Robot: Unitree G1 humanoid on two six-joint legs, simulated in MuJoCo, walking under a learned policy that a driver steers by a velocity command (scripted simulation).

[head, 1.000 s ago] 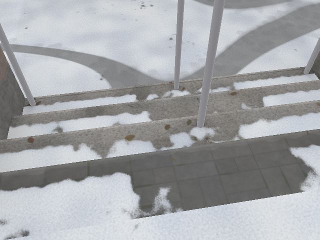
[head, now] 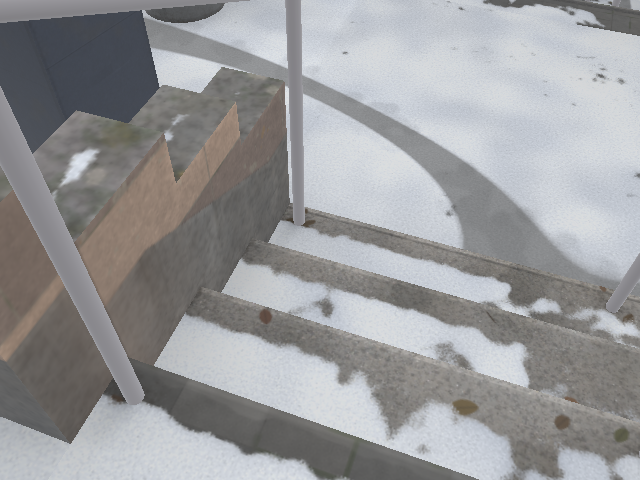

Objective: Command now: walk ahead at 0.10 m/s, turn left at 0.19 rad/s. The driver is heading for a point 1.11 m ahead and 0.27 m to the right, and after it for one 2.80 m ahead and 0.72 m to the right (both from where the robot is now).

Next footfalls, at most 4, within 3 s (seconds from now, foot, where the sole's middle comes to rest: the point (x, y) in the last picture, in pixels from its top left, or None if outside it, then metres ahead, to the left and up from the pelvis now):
0.10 left None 0.05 0.13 -0.78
0.72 left None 0.13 0.12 -0.78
1.26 right None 0.22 -0.23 -0.78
1.82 left None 0.49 -0.06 -0.78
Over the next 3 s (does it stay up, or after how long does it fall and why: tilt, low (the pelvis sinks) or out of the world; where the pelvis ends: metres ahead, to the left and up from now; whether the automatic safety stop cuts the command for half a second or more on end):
stays up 1.01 -0.16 -0.32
